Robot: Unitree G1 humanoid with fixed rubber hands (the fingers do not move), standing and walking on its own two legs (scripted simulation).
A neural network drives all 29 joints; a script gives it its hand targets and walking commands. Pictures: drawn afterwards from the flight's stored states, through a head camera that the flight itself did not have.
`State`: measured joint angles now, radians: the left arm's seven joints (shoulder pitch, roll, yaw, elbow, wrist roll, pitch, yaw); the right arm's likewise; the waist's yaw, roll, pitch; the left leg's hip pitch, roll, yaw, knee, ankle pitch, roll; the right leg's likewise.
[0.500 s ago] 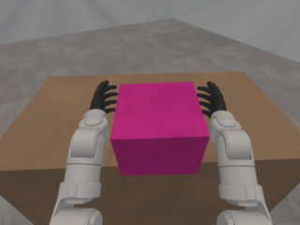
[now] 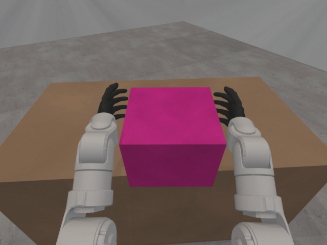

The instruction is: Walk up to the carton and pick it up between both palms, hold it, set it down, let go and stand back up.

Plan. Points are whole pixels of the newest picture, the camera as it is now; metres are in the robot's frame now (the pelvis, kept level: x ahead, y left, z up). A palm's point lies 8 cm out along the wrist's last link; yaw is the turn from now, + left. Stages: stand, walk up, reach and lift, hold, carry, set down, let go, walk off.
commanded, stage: set down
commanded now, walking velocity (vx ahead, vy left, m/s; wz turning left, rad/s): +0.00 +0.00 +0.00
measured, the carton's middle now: (170, 135) +0.36 +0.00 +0.14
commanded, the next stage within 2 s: none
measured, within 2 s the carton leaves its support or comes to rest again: neither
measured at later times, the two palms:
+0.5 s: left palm (115, 118) +0.40 +0.14 +0.16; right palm (228, 120) +0.40 -0.15 +0.16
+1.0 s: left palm (113, 124) +0.41 +0.16 +0.13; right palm (219, 125) +0.42 -0.14 +0.12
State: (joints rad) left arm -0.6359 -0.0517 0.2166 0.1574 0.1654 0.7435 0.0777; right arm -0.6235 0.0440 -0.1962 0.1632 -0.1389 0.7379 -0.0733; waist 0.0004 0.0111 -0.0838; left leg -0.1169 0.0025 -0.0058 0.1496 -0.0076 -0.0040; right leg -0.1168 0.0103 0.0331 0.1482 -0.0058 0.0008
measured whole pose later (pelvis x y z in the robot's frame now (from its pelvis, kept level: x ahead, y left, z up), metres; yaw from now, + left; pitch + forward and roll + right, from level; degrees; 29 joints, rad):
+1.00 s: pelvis +0.05 +0.00 +0.00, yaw +1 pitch +3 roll +0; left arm -0.56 -0.11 0.29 0.42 0.24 0.39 0.08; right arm -0.57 0.07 -0.27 0.47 -0.24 0.36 -0.02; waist 0.01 0.02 -0.12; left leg -0.05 -0.01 -0.02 -0.05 0.04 0.00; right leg -0.05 0.00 0.02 -0.05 0.03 0.01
